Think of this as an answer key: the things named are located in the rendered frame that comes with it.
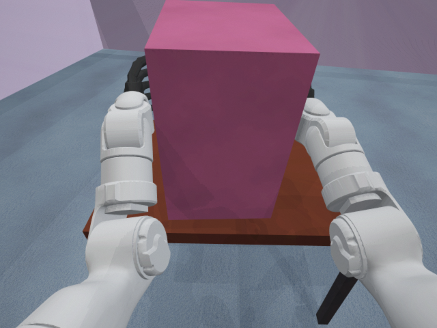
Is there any robot right hand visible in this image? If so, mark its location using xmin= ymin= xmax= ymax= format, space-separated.
xmin=307 ymin=87 xmax=314 ymax=98

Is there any right robot forearm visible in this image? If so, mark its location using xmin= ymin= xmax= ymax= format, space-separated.
xmin=295 ymin=98 xmax=423 ymax=259

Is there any right robot upper arm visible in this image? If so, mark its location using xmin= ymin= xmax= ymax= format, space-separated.
xmin=329 ymin=206 xmax=437 ymax=328

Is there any left robot forearm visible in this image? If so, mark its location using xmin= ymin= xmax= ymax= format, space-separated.
xmin=85 ymin=91 xmax=157 ymax=270

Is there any left robot upper arm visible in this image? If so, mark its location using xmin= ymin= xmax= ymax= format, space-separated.
xmin=16 ymin=216 xmax=171 ymax=328

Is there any carton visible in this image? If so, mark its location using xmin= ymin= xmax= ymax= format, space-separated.
xmin=144 ymin=0 xmax=320 ymax=220

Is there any robot left hand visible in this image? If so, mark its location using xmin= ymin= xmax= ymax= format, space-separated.
xmin=124 ymin=55 xmax=153 ymax=111

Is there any table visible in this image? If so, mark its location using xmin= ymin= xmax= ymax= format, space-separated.
xmin=83 ymin=120 xmax=358 ymax=325

